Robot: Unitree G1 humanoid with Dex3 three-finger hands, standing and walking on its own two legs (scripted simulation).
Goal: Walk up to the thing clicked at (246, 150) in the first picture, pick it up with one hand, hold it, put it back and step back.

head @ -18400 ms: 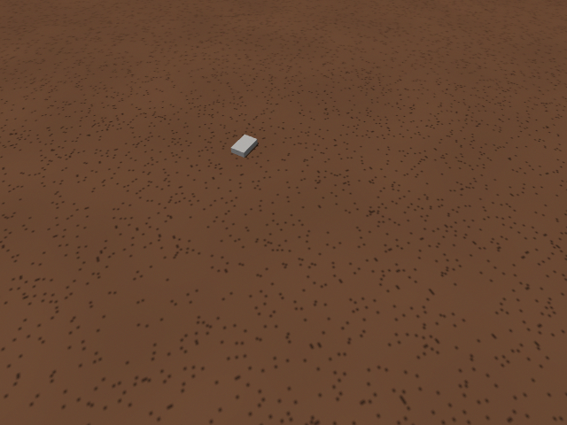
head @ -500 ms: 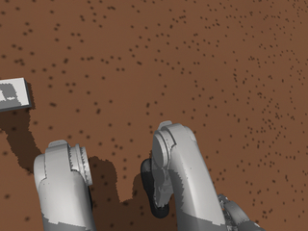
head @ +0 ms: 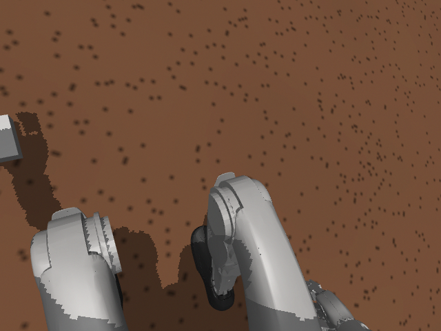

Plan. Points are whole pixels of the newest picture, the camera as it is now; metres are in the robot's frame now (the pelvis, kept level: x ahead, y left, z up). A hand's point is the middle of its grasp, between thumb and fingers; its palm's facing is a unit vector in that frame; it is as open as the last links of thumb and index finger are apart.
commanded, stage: approach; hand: left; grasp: from above
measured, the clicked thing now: out of the picture +0.47 +0.34 -0.30
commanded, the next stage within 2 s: rest palm in 0.40 s
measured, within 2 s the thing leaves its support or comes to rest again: neither
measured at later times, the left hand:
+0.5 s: hand out of the picture +0.44 +0.35 -0.20, palm faces -0.51 -0.13 -0.85, open 14.0 cm
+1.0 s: hand out of the picture +0.45 +0.32 -0.24, palm faces -0.46 -0.11 -0.88, open 14.1 cm
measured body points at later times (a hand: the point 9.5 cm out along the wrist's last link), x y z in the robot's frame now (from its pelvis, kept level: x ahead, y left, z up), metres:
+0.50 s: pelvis -0.01 +0.00 +0.00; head +0.26 +0.11 +0.35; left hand +0.46 +0.36 -0.15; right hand +0.06 -0.27 -0.08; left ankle +0.07 +0.12 -0.28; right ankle +0.10 -0.12 -0.28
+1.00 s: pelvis +0.00 +0.00 -0.01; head +0.27 +0.12 +0.33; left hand +0.47 +0.33 -0.19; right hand +0.03 -0.25 -0.08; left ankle +0.07 +0.12 -0.28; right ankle +0.10 -0.12 -0.28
